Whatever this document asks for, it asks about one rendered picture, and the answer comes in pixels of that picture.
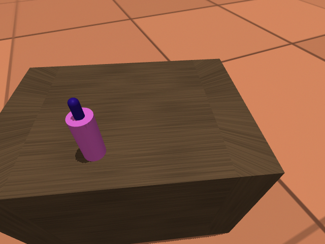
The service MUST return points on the bottle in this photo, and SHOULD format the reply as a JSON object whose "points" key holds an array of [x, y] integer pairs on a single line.
{"points": [[84, 128]]}

